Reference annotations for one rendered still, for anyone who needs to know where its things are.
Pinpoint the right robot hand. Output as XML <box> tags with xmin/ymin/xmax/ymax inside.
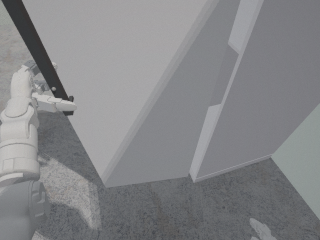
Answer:
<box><xmin>249</xmin><ymin>218</ymin><xmax>277</xmax><ymax>240</ymax></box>

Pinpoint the robot left forearm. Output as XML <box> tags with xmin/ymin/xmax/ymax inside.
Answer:
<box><xmin>0</xmin><ymin>96</ymin><xmax>40</xmax><ymax>188</ymax></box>

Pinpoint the left robot hand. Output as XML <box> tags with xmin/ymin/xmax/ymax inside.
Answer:
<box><xmin>10</xmin><ymin>60</ymin><xmax>77</xmax><ymax>113</ymax></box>

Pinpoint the left robot upper arm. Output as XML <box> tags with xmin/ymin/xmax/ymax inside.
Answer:
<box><xmin>0</xmin><ymin>180</ymin><xmax>50</xmax><ymax>240</ymax></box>

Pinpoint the handle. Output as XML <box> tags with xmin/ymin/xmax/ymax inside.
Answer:
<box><xmin>1</xmin><ymin>0</ymin><xmax>74</xmax><ymax>116</ymax></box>

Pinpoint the fridge door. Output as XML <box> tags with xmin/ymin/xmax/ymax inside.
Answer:
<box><xmin>22</xmin><ymin>0</ymin><xmax>241</xmax><ymax>188</ymax></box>

